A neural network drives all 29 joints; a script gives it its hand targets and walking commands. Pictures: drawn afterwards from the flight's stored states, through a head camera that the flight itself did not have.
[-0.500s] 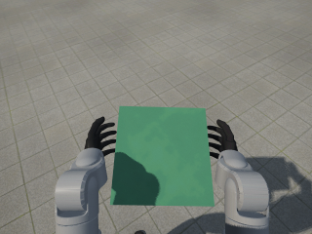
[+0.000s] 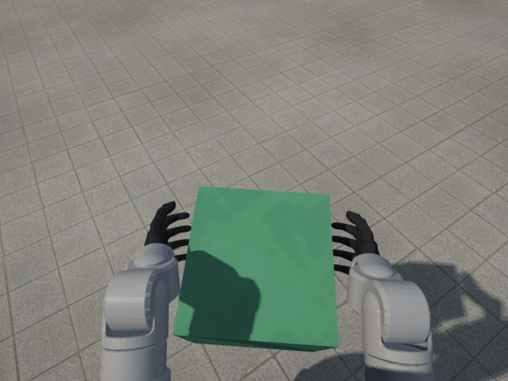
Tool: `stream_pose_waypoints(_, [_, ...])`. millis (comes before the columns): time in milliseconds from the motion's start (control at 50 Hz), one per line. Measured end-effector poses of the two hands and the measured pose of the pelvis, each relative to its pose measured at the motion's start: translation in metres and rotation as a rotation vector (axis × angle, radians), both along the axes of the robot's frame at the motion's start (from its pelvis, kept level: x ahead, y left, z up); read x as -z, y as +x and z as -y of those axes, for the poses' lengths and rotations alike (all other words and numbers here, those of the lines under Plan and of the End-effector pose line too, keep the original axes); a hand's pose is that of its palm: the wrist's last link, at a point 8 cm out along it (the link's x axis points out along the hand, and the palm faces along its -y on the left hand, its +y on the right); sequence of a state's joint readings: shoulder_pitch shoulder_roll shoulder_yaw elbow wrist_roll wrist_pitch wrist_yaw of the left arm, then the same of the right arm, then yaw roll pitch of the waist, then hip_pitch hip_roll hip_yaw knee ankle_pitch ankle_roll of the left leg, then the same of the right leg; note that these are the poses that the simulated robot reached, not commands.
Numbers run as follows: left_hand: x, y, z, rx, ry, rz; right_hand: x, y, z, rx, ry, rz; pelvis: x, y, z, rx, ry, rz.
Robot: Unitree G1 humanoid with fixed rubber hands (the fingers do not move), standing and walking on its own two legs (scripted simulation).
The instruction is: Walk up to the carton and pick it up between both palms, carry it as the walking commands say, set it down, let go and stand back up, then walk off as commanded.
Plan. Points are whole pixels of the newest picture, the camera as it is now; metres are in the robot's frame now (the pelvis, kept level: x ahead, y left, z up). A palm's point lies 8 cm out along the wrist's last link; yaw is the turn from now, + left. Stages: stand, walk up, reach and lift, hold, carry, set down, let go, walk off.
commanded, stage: carry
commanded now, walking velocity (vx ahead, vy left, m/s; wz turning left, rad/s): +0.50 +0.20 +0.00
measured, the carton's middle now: (258, 272) +0.29 +0.00 +0.00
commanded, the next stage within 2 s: none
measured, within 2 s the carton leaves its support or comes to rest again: neither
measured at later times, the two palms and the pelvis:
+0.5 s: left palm (150, 117) +0.59 +0.23 +0.08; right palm (285, 135) +0.55 -0.05 +0.07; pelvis +0.30 +0.12 -0.01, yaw -2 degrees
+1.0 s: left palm (125, 58) +0.88 +0.37 +0.07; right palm (228, 63) +0.86 +0.08 +0.06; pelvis +0.60 +0.23 -0.01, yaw -3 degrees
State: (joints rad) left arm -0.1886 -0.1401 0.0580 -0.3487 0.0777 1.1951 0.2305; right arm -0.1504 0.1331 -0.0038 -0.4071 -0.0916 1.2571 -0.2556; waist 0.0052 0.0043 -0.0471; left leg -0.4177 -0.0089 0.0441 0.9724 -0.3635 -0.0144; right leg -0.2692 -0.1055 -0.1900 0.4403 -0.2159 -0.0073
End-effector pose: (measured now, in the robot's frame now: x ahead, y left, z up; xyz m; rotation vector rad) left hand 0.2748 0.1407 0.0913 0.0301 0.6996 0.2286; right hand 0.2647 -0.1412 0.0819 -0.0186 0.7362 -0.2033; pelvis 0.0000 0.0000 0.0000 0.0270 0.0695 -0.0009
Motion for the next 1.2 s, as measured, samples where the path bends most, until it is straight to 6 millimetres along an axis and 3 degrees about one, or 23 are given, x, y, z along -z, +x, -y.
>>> stream_pose_waypoints(100, [-0.008, 0.051, -0.035, -0.035, -0.017, 0.009, -0.006, 0.071, -0.035, -0.032, -0.016, 0.010, -0.006, 0.060, -0.027, 0.001, 0.023, -0.002])
stream_pose_waypoints(200, [-0.007, 0.128, -0.071, 0.002, -0.024, 0.097, -0.005, 0.138, -0.070, 0.011, -0.006, 0.099, 0.016, 0.131, -0.072, 0.022, 0.007, 0.018])
stream_pose_waypoints(260, [0.003, 0.170, -0.085, 0.003, -0.031, 0.055, 0.001, 0.169, -0.086, 0.015, -0.028, 0.054, 0.015, 0.165, -0.088, 0.049, 0.009, 0.011])
stream_pose_waypoints(400, [0.015, 0.253, -0.089, 0.069, -0.049, -0.037, 0.008, 0.229, -0.091, 0.075, -0.033, -0.036, 0.002, 0.240, -0.109, 0.073, -0.008, -0.009])
stream_pose_waypoints(540, [0.003, 0.341, -0.093, 0.097, 0.025, 0.013, 0.014, 0.314, -0.096, 0.102, 0.022, 0.013, 0.007, 0.326, -0.121, 0.010, -0.015, -0.003])
stream_pose_waypoints(700, [-0.009, 0.416, -0.149, -0.023, 0.000, 0.010, -0.007, 0.425, -0.148, -0.021, 0.007, 0.013, -0.008, 0.420, -0.145, 0.008, 0.041, -0.016])
stream_pose_waypoints(760, [-0.011, 0.453, -0.169, -0.024, -0.014, 0.038, -0.008, 0.469, -0.169, -0.018, -0.009, 0.042, -0.003, 0.458, -0.164, 0.001, 0.042, -0.007])
stream_pose_waypoints(840, [-0.003, 0.513, -0.198, 0.002, -0.018, 0.093, 0.000, 0.524, -0.198, 0.012, -0.004, 0.096, 0.020, 0.515, -0.199, 0.020, 0.020, 0.015])
stream_pose_waypoints(900, [0.010, 0.553, -0.214, 0.000, -0.028, 0.039, 0.009, 0.553, -0.214, 0.016, -0.024, 0.038, 0.018, 0.547, -0.217, 0.042, 0.013, 0.017])
stream_pose_waypoints(1020, [0.022, 0.616, -0.225, 0.039, -0.040, -0.064, 0.018, 0.601, -0.225, 0.049, -0.030, -0.065, 0.004, 0.605, -0.237, 0.056, -0.004, 0.007])
stream_pose_waypoints(1200, [0.007, 0.714, -0.230, 0.049, 0.027, 0.023, 0.018, 0.699, -0.231, 0.060, 0.036, 0.024, 0.010, 0.697, -0.247, 0.012, -0.013, 0.021])
